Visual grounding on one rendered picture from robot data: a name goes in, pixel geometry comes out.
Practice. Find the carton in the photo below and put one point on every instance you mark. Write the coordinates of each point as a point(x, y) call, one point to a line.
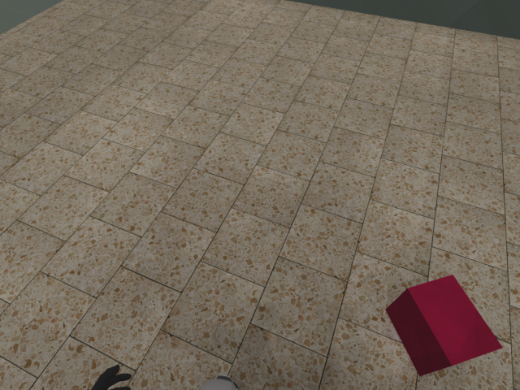
point(439, 325)

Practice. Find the left robot shin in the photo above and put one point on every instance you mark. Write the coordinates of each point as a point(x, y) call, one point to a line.
point(224, 377)

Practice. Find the robot left hand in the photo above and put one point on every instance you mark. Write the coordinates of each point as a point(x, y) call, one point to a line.
point(109, 378)

